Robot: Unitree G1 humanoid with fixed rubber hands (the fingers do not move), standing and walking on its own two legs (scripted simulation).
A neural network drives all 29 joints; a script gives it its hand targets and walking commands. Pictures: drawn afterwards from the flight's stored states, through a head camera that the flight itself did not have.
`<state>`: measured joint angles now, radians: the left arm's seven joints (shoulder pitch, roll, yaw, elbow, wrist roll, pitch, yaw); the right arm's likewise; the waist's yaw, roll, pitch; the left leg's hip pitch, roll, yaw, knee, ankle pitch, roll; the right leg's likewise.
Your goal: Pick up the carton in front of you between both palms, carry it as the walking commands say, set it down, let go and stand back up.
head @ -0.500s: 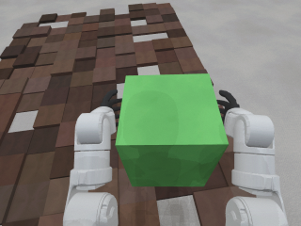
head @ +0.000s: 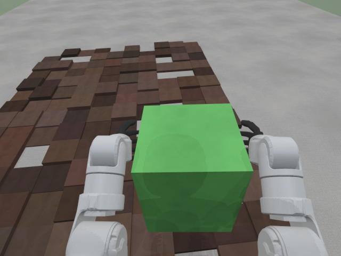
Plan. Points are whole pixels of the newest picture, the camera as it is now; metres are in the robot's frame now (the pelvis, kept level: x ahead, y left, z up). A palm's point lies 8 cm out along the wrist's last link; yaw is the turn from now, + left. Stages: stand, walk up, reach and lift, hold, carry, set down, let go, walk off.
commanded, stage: carry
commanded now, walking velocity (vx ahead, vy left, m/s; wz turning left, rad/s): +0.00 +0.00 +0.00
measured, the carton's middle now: (188, 169) +0.34 +0.00 +0.06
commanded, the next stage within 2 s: none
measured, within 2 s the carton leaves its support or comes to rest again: neither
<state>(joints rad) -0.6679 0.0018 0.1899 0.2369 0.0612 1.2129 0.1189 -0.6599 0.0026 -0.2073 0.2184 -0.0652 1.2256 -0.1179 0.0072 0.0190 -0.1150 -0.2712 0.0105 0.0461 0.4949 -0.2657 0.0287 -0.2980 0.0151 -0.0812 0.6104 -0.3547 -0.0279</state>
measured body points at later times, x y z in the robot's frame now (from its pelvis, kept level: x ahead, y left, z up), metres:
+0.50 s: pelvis -0.03 +0.00 +0.00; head -0.05 +0.00 +0.45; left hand +0.33 +0.15 +0.13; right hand +0.33 -0.15 +0.13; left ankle -0.01 +0.10 -0.74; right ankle -0.02 -0.10 -0.72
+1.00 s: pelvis -0.04 -0.01 +0.00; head -0.06 +0.00 +0.45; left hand +0.32 +0.15 +0.13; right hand +0.32 -0.15 +0.13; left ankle -0.01 +0.10 -0.74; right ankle -0.02 -0.10 -0.72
